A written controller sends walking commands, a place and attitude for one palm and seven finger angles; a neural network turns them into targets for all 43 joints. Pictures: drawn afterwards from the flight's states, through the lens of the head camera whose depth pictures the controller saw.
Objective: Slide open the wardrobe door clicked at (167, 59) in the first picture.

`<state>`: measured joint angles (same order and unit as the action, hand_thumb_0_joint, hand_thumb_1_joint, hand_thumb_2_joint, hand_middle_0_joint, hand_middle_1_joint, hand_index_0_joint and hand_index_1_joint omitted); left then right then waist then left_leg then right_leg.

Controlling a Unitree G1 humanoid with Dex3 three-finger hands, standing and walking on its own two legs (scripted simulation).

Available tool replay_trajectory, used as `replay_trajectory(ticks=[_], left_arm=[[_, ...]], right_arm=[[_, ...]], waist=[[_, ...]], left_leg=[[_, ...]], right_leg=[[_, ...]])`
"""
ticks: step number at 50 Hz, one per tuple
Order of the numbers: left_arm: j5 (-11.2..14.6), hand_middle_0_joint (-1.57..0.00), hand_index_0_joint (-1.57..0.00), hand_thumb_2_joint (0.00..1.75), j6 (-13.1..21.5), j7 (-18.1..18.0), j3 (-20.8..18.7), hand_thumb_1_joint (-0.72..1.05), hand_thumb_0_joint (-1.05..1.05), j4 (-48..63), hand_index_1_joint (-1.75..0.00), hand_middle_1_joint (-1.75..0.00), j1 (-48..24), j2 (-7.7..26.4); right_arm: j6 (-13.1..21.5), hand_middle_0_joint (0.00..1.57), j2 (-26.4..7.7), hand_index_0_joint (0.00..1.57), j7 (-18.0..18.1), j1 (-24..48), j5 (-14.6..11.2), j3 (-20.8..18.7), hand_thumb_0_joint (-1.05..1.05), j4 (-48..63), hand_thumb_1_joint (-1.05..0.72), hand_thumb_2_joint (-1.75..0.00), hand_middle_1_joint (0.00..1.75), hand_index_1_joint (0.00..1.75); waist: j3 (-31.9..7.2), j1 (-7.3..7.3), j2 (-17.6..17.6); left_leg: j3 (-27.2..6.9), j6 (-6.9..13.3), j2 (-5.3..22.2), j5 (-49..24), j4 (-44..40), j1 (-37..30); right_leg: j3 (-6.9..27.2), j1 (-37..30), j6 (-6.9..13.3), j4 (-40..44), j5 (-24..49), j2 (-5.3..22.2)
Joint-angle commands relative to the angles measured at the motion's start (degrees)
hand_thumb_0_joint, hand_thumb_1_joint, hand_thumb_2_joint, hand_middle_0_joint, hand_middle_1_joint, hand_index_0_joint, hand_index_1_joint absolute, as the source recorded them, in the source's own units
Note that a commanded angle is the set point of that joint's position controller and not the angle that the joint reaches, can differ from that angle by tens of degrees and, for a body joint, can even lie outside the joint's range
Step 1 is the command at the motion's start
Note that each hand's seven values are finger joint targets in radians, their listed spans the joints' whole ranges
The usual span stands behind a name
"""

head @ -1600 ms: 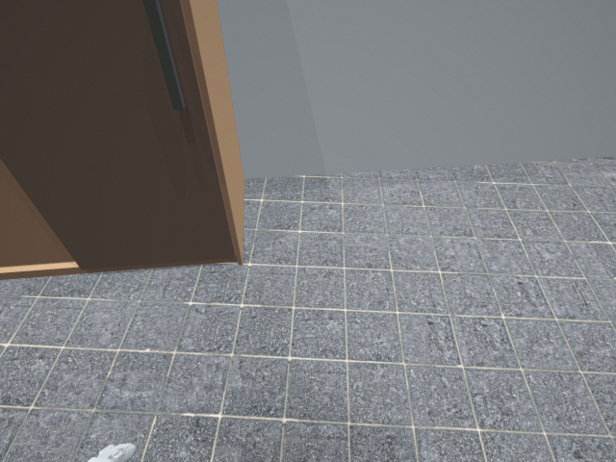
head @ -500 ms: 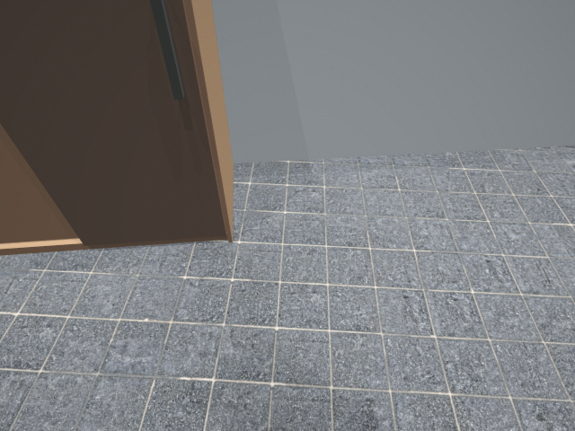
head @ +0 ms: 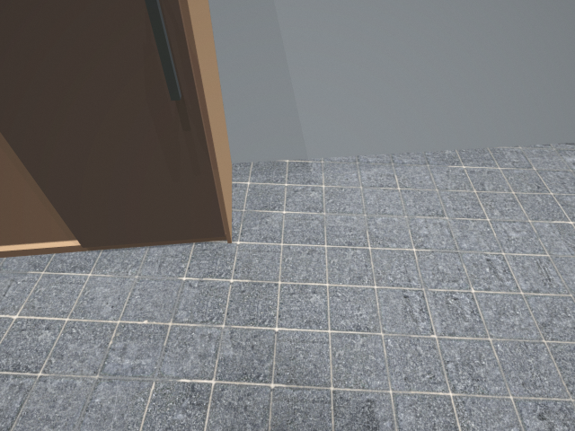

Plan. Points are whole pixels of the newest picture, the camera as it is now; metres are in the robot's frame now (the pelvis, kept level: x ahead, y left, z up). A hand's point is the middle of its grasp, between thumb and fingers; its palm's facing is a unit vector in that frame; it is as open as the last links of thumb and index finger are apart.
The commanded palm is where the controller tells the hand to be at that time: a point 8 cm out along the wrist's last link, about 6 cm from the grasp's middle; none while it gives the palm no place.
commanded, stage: walk to a spot facing it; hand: right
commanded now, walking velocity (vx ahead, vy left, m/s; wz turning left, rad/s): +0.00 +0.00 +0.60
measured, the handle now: (161, 32) +0.97 +0.37 +0.14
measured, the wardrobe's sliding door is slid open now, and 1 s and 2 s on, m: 0.00 0.00 0.00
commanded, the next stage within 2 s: none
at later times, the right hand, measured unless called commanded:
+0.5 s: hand out of the picture +0.04 -0.16 -0.17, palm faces -0.18 +0.95 -0.26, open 7.4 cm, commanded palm none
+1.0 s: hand out of the picture +0.14 -0.20 -0.18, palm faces -0.43 +0.88 -0.22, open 7.4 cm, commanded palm none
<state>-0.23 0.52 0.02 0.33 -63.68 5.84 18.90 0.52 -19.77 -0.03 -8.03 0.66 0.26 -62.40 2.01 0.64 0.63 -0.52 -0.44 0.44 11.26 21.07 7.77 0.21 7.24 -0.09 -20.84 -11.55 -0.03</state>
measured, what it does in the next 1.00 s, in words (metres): steps on the spot, turning left: right foot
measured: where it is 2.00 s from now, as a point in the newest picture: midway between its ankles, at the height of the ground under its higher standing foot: outside the picture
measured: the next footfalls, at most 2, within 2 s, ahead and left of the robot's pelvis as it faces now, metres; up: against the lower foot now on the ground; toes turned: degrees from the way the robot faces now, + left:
right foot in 0.86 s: +0.05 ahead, -0.11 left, +0.00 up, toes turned +27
left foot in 1.34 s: -0.13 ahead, +0.08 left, +0.00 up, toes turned +53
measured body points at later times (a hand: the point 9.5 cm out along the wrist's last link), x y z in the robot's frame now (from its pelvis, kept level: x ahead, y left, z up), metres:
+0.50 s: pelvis -0.03 +0.03 -0.01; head +0.01 +0.06 +0.43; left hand +0.00 +0.30 -0.17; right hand +0.05 -0.20 -0.15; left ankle -0.02 +0.11 -0.75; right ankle -0.02 -0.12 -0.67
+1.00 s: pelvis -0.04 -0.04 +0.00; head +0.00 -0.07 +0.44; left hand -0.08 +0.22 -0.12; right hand +0.17 -0.25 -0.16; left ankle -0.09 +0.09 -0.66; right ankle +0.01 -0.13 -0.75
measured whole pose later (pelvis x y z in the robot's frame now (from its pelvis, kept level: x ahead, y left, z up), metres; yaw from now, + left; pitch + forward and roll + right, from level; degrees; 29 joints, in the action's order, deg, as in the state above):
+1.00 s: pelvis -0.04 -0.04 +0.00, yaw +31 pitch -1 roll +2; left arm -0.8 -1.1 -1.8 -1.0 -51.7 10.9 10.2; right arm -4.1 -17.5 -1.4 -12.6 1.9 -6.4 -51.8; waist 1.7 1.9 3.8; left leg -4.4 -3.7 -4.1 20.9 64.6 31.4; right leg -3.8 11.7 1.3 -27.8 -15.6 2.4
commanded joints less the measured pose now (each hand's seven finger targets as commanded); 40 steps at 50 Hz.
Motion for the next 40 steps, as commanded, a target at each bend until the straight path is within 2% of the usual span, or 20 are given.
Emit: replay_trajectory(ticks=[1, 2, 4, 7, 9, 11, 12, 13, 15, 16, 17, 18, 19, 20, 22, 25, 31, 36, 38, 40], left_arm=[[-0.4, -0.20, -0.20, 0.90, 0.6, -1.1, -1.9, 0.90, 0.00, 3.5, -0.30, -0.30, 0.9, 6.7], [-0.4, -0.20, -0.20, 0.90, 0.1, -1.3, -1.8, 0.90, 0.00, 3.8, -0.30, -0.30, 1.6, 5.5], [-0.4, -0.20, -0.20, 0.90, -0.5, -1.6, -2.5, 0.90, 0.00, 5.2, -0.30, -0.30, 2.5, 6.1], [-0.5, -0.20, -0.20, 0.90, -1.0, -1.8, -3.7, 0.90, 0.00, 7.6, -0.30, -0.30, 2.4, 7.3], [-0.6, -0.20, -0.20, 0.90, -1.0, -1.9, -4.5, 0.90, 0.00, 9.1, -0.30, -0.30, 1.8, 8.2], [-0.6, -0.20, -0.20, 0.90, -0.6, -1.9, -4.9, 0.90, 0.00, 10.2, -0.30, -0.30, 1.5, 8.0], [-0.7, -0.20, -0.20, 0.90, -0.5, -1.9, -5.0, 0.90, 0.00, 10.9, -0.30, -0.30, 0.8, 7.6], [-0.9, -0.20, -0.20, 0.90, -0.5, -2.0, -5.3, 0.90, 0.00, 11.8, -0.30, -0.30, -0.9, 7.3], [-1.0, -0.20, -0.20, 0.90, -0.9, -1.8, -5.6, 0.90, 0.00, 12.7, -0.30, -0.30, -2.8, 7.1], [-0.7, -0.20, -0.20, 0.90, -1.4, -1.6, -5.5, 0.90, 0.00, 12.9, -0.30, -0.30, -2.6, 5.6], [-0.4, -0.20, -0.20, 0.90, -1.8, -1.4, -4.6, 0.90, 0.00, 14.5, -0.30, -0.30, 0.1, 0.2], [-0.3, -0.20, -0.20, 0.90, -2.1, -1.5, -4.6, 0.90, 0.00, 15.7, -0.30, -0.30, -1.9, 1.2], [-0.2, -0.20, -0.20, 0.90, -2.2, -1.3, -5.0, 0.90, 0.00, 15.1, -0.30, -0.30, -0.4, 1.4], [-0.4, -0.20, -0.20, 0.90, -2.1, -1.2, -5.1, 0.90, 0.00, 14.5, -0.30, -0.30, -1.2, 1.2], [-0.6, -0.20, -0.20, 0.90, -2.0, -1.1, -5.2, 0.90, 0.00, 13.6, -0.30, -0.30, -0.8, 1.6], [-0.6, -0.20, -0.20, 0.90, -1.9, -1.2, -5.0, 0.90, 0.00, 12.6, -0.30, -0.30, 1.5, 0.2], [-0.6, -0.20, -0.20, 0.90, -1.8, -1.8, -4.7, 0.90, 0.00, 14.3, -0.30, -0.30, -0.7, -0.6], [0.0, -0.20, -0.20, 0.90, -1.3, -2.0, -4.6, 0.90, 0.00, 15.4, -0.30, -0.30, -1.2, -0.5], [0.3, -0.20, -0.20, 0.90, -1.0, -2.2, -4.6, 0.90, 0.00, 15.4, -0.30, -0.30, 0.9, -0.7], [0.6, -0.20, -0.20, 0.90, -0.6, -2.4, -4.7, 0.90, 0.00, 14.2, -0.30, -0.30, 5.4, -0.6]], right_arm=[[-0.5, 0.20, -6.4, 0.20, 0.9, 0.1, 0.0, -1.8, 0.00, 4.0, -0.90, -0.90, 0.30, 0.30], [-1.2, 0.20, -5.3, 0.20, 0.9, -0.9, 0.0, -1.6, 0.00, 4.3, -0.90, -0.90, 0.30, 0.30], [-1.9, 0.20, -5.6, 0.20, 0.8, -1.4, 0.2, -2.1, 0.00, 5.8, -0.90, -0.90, 0.30, 0.30], [-2.7, 0.20, -5.1, 0.20, 0.3, -1.9, 0.4, -2.8, 0.00, 8.1, -0.90, -0.90, 0.30, 0.30], [-3.0, 0.20, -3.8, 0.20, -0.1, -2.6, 0.4, -3.2, 0.00, 9.4, -0.90, -0.90, 0.30, 0.30], [-3.4, 0.20, -2.4, 0.20, -0.2, -3.1, 0.4, -3.7, 0.00, 10.7, -0.90, -0.90, 0.30, 0.30], [-3.6, 0.20, -2.1, 0.20, -0.3, -3.7, 0.4, -4.0, 0.00, 11.2, -0.90, -0.90, 0.30, 0.30], [-3.6, 0.20, -1.7, 0.20, -0.4, -5.0, 0.3, -4.4, 0.00, 11.3, -0.90, -0.90, 0.30, 0.30], [-3.0, 0.20, -1.3, 0.20, -0.8, -10.8, 0.6, -4.6, 0.00, 10.4, -0.90, -0.90, 0.30, 0.30], [-2.3, 0.20, -2.8, 0.20, -0.7, -13.8, 0.9, -5.3, 0.00, 9.8, -0.90, -0.90, 0.30, 0.30], [-1.2, 0.20, -9.4, 0.20, 0.3, -13.9, 1.7, -6.4, 0.00, 10.2, -0.90, -0.90, 0.30, 0.30], [-1.5, 0.20, -9.4, 0.20, 1.0, -14.8, 0.6, -6.3, 0.00, 10.8, -0.90, -0.90, 0.30, 0.30], [-1.7, 0.20, -8.4, 0.20, 1.1, -11.9, 0.6, -6.2, 0.00, 11.7, -0.90, -0.90, 0.30, 0.30], [-1.6, 0.20, -6.7, 0.20, 1.2, -9.6, 0.6, -6.4, 0.00, 12.5, -0.90, -0.90, 0.30, 0.30], [-1.2, 0.20, -4.1, 0.20, 1.0, -6.9, 0.3, -5.6, 0.00, 13.3, -0.90, -0.90, 0.30, 0.30], [-0.8, 0.20, -3.7, 0.20, 1.1, -8.2, 0.2, -5.8, 0.00, 13.0, -0.90, -0.90, 0.30, 0.30], [-1.2, 0.20, -3.6, 0.20, 0.9, -11.0, 0.6, -6.3, 0.00, 12.4, -0.90, -0.90, 0.30, 0.30], [-1.8, 0.20, -4.5, 0.20, 0.9, -9.7, 1.0, -6.8, 0.00, 12.9, -0.90, -0.90, 0.30, 0.30], [-2.2, 0.20, -5.0, 0.20, 0.9, -7.6, 1.0, -7.0, 0.00, 13.8, -0.90, -0.90, 0.30, 0.30], [-2.5, 0.20, -5.2, 0.20, 0.8, -5.0, 0.9, -6.9, 0.00, 14.2, -0.90, -0.90, 0.30, 0.30]], waist=[[-3.6, -0.90, -0.6], [-2.9, -0.84, -0.3], [-2.2, -1.09, -0.5], [-1.6, -1.05, -3.6], [-1.5, -0.77, -8.2], [-1.9, -0.59, -11.7], [-2.0, -0.18, -11.7], [-1.7, 1.07, -11.4], [-3.8, 3.69, -7.3], [-4.2, 5.05, 0.6], [-2.4, 3.88, 21.4], [-2.4, 4.47, 17.1], [-2.2, 2.33, 11.4], [-1.5, 1.88, 11.7], [-0.2, 0.84, 7.1], [-5.2, 0.31, 3.8], [-6.2, 1.91, 5.7], [-6.1, 2.44, 7.7], [-6.4, 1.57, 8.5], [-7.2, -0.75, 7.7]], left_leg=[[-6.7, 1.8, 6.1, -12.7, 0.3, 2.5], [-7.0, 1.5, 5.9, -13.1, 1.2, 4.0], [-7.3, 1.6, 4.9, -13.6, 4.0, 6.5], [-6.3, 1.2, 2.3, -10.1, 9.6, 10.8], [-3.4, 0.3, -0.2, -0.9, 18.4, 13.2], [-0.8, -0.7, -0.4, 16.4, 30.0, 15.8], [-1.7, -0.6, 0.9, 18.2, 32.1, 15.0], [-2.1, -0.2, 2.3, 18.0, 30.2, 12.7], [0.9, -0.2, 1.8, 8.4, 18.1, 5.2], [-2.2, 0.2, 3.5, -2.6, 6.9, 1.1], [-26.6, 3.8, 17.4, -16.4, -2.9, -2.0], [-32.0, 8.6, 20.8, -20.7, -5.5, 2.5], [-26.4, 11.4, 19.2, -11.4, -5.0, 3.1], [-27.1, 9.8, 16.0, -7.9, -5.1, 5.0], [-23.5, 9.1, 13.0, -8.8, -4.4, 6.0], [-20.2, 8.9, 10.9, -14.0, -2.0, 0.3], [-23.0, 10.1, 10.0, -14.9, -1.6, -2.9], [-27.4, 11.2, 9.2, -14.8, -1.5, 0.3], [-28.7, 10.7, 8.9, -16.0, -0.8, 3.4], [-28.1, 8.0, 6.8, -14.1, 0.8, 7.8]], right_leg=[[2.7, -1.2, 0.7, -0.1, 9.7, 7.4], [1.7, -1.1, 0.4, -1.1, 9.0, 7.5], [1.3, -0.5, 0.6, -2.1, 8.0, 8.4], [2.6, 0.4, 2.2, -1.6, 4.9, 11.3], [5.3, 1.7, 5.1, 0.8, 5.5, 15.8], [7.0, 1.5, 9.7, 2.1, 14.3, 20.8], [6.2, 3.1, 10.6, 1.4, 16.5, 22.0], [4.1, 5.2, 9.9, -0.6, 17.0, 21.9], [-2.0, 7.6, 5.3, -10.2, 12.9, 17.9], [-6.2, 11.1, 1.2, -21.2, 4.2, 12.9], [-8.8, 25.5, -3.3, -36.7, -20.3, 3.1], [-0.8, 24.9, -2.7, -42.9, -22.9, 2.0], [1.4, 24.7, -2.2, -45.0, -18.6, 3.7], [1.4, 25.5, -2.3, -45.9, -16.0, 4.2], [2.1, 24.8, -3.1, -46.2, -10.0, 4.8], [1.4, 24.2, -3.9, -43.1, -7.8, 4.1], [1.4, 24.4, -4.5, -36.6, -10.0, 3.0], [1.4, 18.5, -3.5, -25.6, -13.1, 1.5], [1.4, 13.7, -2.6, -19.3, -13.4, 0.7], [0.2, 5.6, -2.1, -9.5, -8.2, -0.4]])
